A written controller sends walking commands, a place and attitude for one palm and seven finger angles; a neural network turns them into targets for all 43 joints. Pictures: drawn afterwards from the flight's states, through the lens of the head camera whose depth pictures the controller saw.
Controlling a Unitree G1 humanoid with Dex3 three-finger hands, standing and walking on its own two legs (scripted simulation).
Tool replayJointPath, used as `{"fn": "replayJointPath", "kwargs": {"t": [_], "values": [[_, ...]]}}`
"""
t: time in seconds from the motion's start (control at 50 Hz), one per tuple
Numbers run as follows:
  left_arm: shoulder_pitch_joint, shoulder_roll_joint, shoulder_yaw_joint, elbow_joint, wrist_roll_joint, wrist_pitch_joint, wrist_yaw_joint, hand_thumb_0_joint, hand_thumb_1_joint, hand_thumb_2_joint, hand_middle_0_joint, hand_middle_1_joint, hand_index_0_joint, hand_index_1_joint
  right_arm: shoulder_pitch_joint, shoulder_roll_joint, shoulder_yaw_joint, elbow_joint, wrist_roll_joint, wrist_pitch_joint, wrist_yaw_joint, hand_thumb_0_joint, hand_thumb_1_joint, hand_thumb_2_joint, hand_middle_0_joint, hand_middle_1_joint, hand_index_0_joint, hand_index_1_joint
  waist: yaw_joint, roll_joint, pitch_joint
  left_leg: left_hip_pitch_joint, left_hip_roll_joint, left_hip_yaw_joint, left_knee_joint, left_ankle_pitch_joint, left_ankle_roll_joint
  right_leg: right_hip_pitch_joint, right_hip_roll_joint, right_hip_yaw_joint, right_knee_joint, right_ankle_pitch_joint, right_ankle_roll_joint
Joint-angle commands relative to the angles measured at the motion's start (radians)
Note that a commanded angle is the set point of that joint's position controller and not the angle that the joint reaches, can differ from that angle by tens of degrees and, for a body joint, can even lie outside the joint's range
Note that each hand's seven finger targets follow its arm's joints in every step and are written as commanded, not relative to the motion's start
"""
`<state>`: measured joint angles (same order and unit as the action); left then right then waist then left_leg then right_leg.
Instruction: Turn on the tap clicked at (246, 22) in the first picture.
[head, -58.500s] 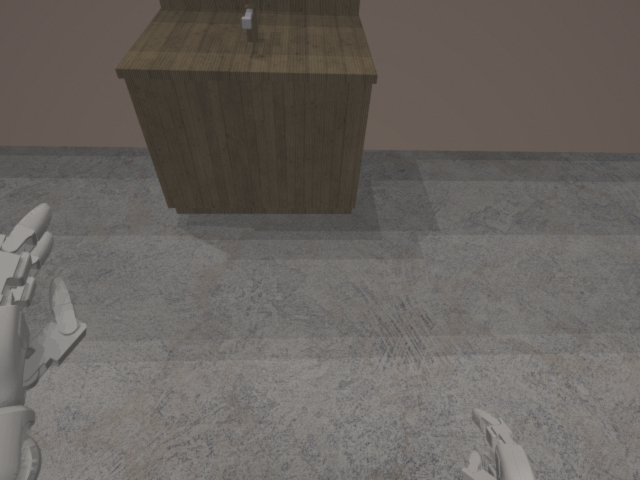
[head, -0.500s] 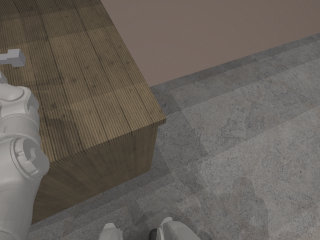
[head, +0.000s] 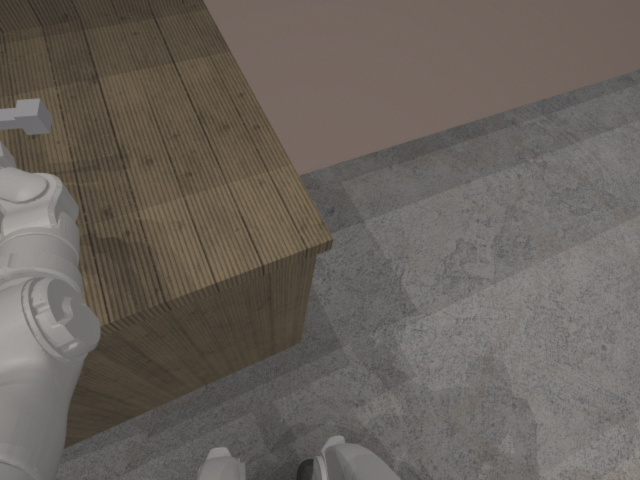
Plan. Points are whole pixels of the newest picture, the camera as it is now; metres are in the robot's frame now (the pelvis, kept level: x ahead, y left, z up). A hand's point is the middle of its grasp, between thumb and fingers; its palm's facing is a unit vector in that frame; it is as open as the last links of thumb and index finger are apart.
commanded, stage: push the lever round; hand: left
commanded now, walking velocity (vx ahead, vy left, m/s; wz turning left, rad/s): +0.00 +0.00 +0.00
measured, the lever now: (33, 116) +0.56 +0.27 +0.09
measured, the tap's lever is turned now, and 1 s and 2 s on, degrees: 77 77 77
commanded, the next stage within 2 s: none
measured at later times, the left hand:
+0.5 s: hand (0, 151) +0.52 +0.30 +0.08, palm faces +0.88 -0.46 -0.13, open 8.4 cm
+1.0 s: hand (0, 150) +0.52 +0.30 +0.08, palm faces +0.88 -0.47 -0.13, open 8.4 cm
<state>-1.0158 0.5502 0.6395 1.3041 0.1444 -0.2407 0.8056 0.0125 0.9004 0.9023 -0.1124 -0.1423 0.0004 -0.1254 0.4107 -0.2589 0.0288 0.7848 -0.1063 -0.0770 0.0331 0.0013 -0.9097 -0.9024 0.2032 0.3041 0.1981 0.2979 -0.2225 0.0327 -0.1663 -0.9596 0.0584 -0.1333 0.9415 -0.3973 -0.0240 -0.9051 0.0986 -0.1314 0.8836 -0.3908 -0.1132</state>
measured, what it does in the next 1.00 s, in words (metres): stands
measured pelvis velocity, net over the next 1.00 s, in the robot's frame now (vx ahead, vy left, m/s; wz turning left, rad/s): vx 0.00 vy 0.00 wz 0.00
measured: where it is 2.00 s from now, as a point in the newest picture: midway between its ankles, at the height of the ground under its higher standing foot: outside the picture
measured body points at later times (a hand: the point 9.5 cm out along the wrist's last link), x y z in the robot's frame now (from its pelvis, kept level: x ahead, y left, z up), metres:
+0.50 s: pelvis +0.00 +0.00 +0.00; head +0.12 +0.01 +0.43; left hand +0.47 +0.32 +0.09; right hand -0.03 -0.26 -0.12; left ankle +0.02 +0.17 -0.68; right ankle +0.01 -0.05 -0.68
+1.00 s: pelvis +0.00 +0.00 +0.00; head +0.12 +0.01 +0.43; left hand +0.47 +0.32 +0.09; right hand -0.03 -0.26 -0.12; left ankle +0.02 +0.17 -0.68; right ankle +0.01 -0.05 -0.68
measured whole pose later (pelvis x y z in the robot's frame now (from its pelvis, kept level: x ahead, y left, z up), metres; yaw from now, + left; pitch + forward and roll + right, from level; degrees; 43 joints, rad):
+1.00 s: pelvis +0.00 +0.00 +0.00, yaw +0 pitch +23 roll -2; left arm -1.00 0.55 0.62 1.29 0.12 -0.23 0.78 0.01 0.90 0.90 -0.12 -0.14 0.00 -0.11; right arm 0.40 -0.27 0.03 0.78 -0.09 -0.08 0.01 0.00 -0.91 -0.90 0.20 0.30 0.20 0.30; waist -0.21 0.04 -0.17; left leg -0.96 0.06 -0.13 0.94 -0.40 -0.01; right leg -0.91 0.10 -0.13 0.89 -0.40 -0.12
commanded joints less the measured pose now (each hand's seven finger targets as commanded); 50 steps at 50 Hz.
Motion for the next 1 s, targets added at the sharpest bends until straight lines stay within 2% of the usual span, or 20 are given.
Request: {"fn": "replayJointPath", "kwargs": {"t": [0.0,0.02,0.08,0.12,0.16,0.22,0.26,0.28,0.44,0.48,0.56,0.6,0.68,0.74,0.8,0.82,0.86,0.92,0.94,0.98], "values": [[-0.643,0.303,-0.147,-0.304,0.095,-0.084,-0.085,0.000,0.900,0.900,-0.150,-0.150,-0.150,-0.150,0.178,-0.186,-0.059,-0.013,0.000,-0.010,-0.006,0.000,-0.900,-0.900,0.200,0.300,0.200,0.300,-0.057,0.222,-0.413,0.221,-0.035,0.077,-0.061,0.086,0.077,0.274,-0.066,0.178,-0.165,0.201,0.124],[-0.643,0.287,-0.161,-0.303,0.096,-0.082,-0.087,0.000,0.900,0.900,-0.150,-0.150,-0.150,-0.150,0.175,-0.183,-0.057,-0.016,-0.001,-0.013,-0.004,0.000,-0.900,-0.900,0.200,0.300,0.200,0.300,-0.055,0.231,-0.405,0.223,-0.036,0.079,-0.062,0.087,0.077,0.266,-0.063,0.177,-0.166,0.200,0.123],[-0.637,0.335,-0.119,-0.310,0.092,-0.082,-0.084,0.000,0.900,0.900,-0.150,-0.150,-0.150,-0.150,0.182,-0.185,-0.057,-0.016,-0.001,-0.010,-0.007,0.000,-0.900,-0.900,0.200,0.300,0.200,0.300,-0.050,0.194,-0.429,0.181,-0.036,0.081,-0.043,0.095,0.077,0.328,-0.078,0.205,-0.166,0.260,0.134],[-0.628,0.326,-0.130,-0.300,0.095,-0.076,-0.090,0.000,0.900,0.900,-0.150,-0.150,-0.150,-0.150,0.183,-0.183,-0.057,-0.017,0.002,-0.010,-0.006,0.000,-0.900,-0.900,0.200,0.300,0.200,0.300,-0.053,0.176,-0.424,0.163,-0.035,0.083,-0.041,0.092,0.077,0.339,-0.081,0.206,-0.165,0.274,0.137],[-0.617,0.340,-0.120,-0.304,0.094,-0.069,-0.094,0.000,0.900,0.900,-0.150,-0.150,-0.150,-0.150,0.180,-0.185,-0.056,-0.020,0.002,-0.011,-0.006,0.000,-0.900,-0.900,0.200,0.300,0.200,0.300,-0.050,0.180,-0.421,0.145,-0.035,0.085,-0.034,0.088,0.075,0.357,-0.088,0.225,-0.166,0.290,0.142],[-0.623,0.321,-0.145,-0.294,0.096,-0.065,-0.104,0.000,0.900,0.900,-0.150,-0.150,-0.150,-0.150,0.180,-0.187,-0.056,-0.018,0.005,-0.009,-0.006,0.000,-0.900,-0.900,0.200,0.300,0.200,0.300,-0.057,0.198,-0.404,0.171,-0.034,0.082,-0.047,0.084,0.077,0.312,-0.078,0.201,-0.163,0.249,0.133],[-0.602,0.350,-0.122,-0.281,0.092,-0.059,-0.106,0.000,0.900,0.900,-0.150,-0.150,-0.150,-0.150,0.178,-0.187,-0.054,-0.024,0.006,-0.008,-0.009,0.000,-0.900,-0.900,0.200,0.300,0.200,0.300,-0.054,0.158,-0.390,0.134,-0.034,0.082,-0.040,0.067,0.079,0.341,-0.084,0.223,-0.174,0.252,0.142],[-0.611,0.369,-0.106,-0.293,0.090,-0.063,-0.107,0.000,0.900,0.900,-0.150,-0.150,-0.150,-0.150,0.179,-0.186,-0.054,-0.023,0.006,-0.006,-0.013,0.000,-0.900,-0.900,0.200,0.300,0.200,0.300,-0.049,0.168,-0.402,0.120,-0.034,0.085,-0.034,0.072,0.078,0.366,-0.093,0.236,-0.172,0.278,0.144],[-0.604,0.349,-0.137,-0.285,0.078,-0.057,-0.125,0.000,0.900,0.900,-0.150,-0.150,-0.150,-0.150,0.170,-0.188,-0.052,-0.028,0.015,-0.010,-0.019,0.000,-0.900,-0.900,0.200,0.300,0.200,0.300,-0.050,0.185,-0.393,0.134,-0.029,0.080,-0.048,0.049,0.077,0.325,-0.085,0.222,-0.173,0.210,0.138],[-0.595,0.356,-0.118,-0.274,0.069,-0.057,-0.123,0.000,0.900,0.900,-0.150,-0.150,-0.150,-0.150,0.169,-0.188,-0.051,-0.026,0.015,-0.011,-0.021,0.000,-0.900,-0.900,0.200,0.300,0.200,0.300,-0.049,0.155,-0.390,0.116,-0.028,0.080,-0.040,0.043,0.079,0.338,-0.089,0.234,-0.176,0.219,0.143],[-0.592,0.339,-0.139,-0.280,0.061,-0.053,-0.125,0.000,0.900,0.900,-0.150,-0.150,-0.150,-0.150,0.162,-0.189,-0.050,-0.028,0.018,-0.015,-0.025,0.000,-0.900,-0.900,0.200,0.300,0.200,0.300,-0.051,0.161,-0.397,0.121,-0.027,0.080,-0.047,0.033,0.077,0.332,-0.088,0.234,-0.181,0.190,0.143],[-0.600,0.327,-0.149,-0.284,0.057,-0.055,-0.125,0.000,0.900,0.900,-0.150,-0.150,-0.150,-0.150,0.162,-0.189,-0.049,-0.025,0.019,-0.015,-0.025,0.000,-0.900,-0.900,0.200,0.300,0.200,0.300,-0.051,0.193,-0.392,0.139,-0.026,0.079,-0.050,0.031,0.076,0.307,-0.084,0.226,-0.176,0.173,0.138],[-0.582,0.343,-0.131,-0.273,0.050,-0.045,-0.126,0.000,0.900,0.900,-0.150,-0.150,-0.150,-0.150,0.159,-0.188,-0.047,-0.023,0.022,-0.014,-0.031,0.000,-0.900,-0.900,0.200,0.300,0.200,0.300,-0.048,0.146,-0.391,0.085,-0.023,0.081,-0.036,0.029,0.074,0.363,-0.102,0.259,-0.184,0.218,0.148],[-0.592,0.332,-0.146,-0.282,0.051,-0.046,-0.128,0.000,0.900,0.900,-0.150,-0.150,-0.150,-0.150,0.162,-0.191,-0.049,-0.026,0.022,-0.017,-0.030,0.000,-0.900,-0.900,0.200,0.300,0.200,0.300,-0.047,0.173,-0.397,0.129,-0.026,0.080,-0.052,0.034,0.075,0.322,-0.086,0.226,-0.177,0.184,0.139],[-0.590,0.341,-0.137,-0.281,0.050,-0.050,-0.125,0.000,0.900,0.900,-0.150,-0.150,-0.150,-0.150,0.169,-0.192,-0.049,-0.022,0.021,-0.015,-0.032,0.000,-0.900,-0.900,0.200,0.300,0.200,0.300,-0.048,0.159,-0.396,0.131,-0.027,0.081,-0.050,0.047,0.077,0.332,-0.086,0.224,-0.172,0.219,0.142],[-0.607,0.333,-0.144,-0.310,0.050,-0.054,-0.124,0.000,0.900,0.900,-0.150,-0.150,-0.150,-0.150,0.165,-0.190,-0.050,-0.026,0.020,-0.015,-0.031,0.000,-0.900,-0.900,0.200,0.300,0.200,0.300,-0.047,0.189,-0.412,0.145,-0.028,0.084,-0.050,0.052,0.075,0.332,-0.087,0.228,-0.174,0.223,0.142],[-0.590,0.342,-0.131,-0.294,0.052,-0.054,-0.120,0.000,0.900,0.900,-0.150,-0.150,-0.150,-0.150,0.171,-0.190,-0.050,-0.021,0.018,-0.018,-0.029,0.000,-0.900,-0.900,0.200,0.300,0.200,0.300,-0.045,0.161,-0.412,0.138,-0.028,0.082,-0.046,0.058,0.076,0.342,-0.087,0.226,-0.172,0.240,0.143],[-0.589,0.338,-0.130,-0.287,0.055,-0.053,-0.120,0.000,0.900,0.900,-0.150,-0.150,-0.150,-0.150,0.169,-0.189,-0.050,-0.020,0.018,-0.015,-0.028,0.000,-0.900,-0.900,0.200,0.300,0.200,0.300,-0.047,0.163,-0.394,0.129,-0.028,0.083,-0.046,0.054,0.076,0.336,-0.087,0.225,-0.171,0.237,0.143],[-0.592,0.316,-0.147,-0.297,0.054,-0.052,-0.121,0.000,0.900,0.900,-0.150,-0.150,-0.150,-0.150,0.168,-0.188,-0.050,-0.025,0.017,-0.017,-0.027,0.000,-0.900,-0.900,0.200,0.300,0.200,0.300,-0.050,0.164,-0.405,0.135,-0.029,0.083,-0.046,0.054,0.076,0.335,-0.086,0.226,-0.171,0.231,0.143],[-0.601,0.333,-0.131,-0.300,0.061,-0.055,-0.118,0.000,0.900,0.900,-0.150,-0.150,-0.150,-0.150,0.173,-0.188,-0.051,-0.022,0.014,-0.015,-0.027,0.000,-0.900,-0.900,0.200,0.300,0.200,0.300,-0.046,0.183,-0.411,0.153,-0.031,0.084,-0.046,0.076,0.077,0.330,-0.084,0.218,-0.165,0.259,0.140]]}}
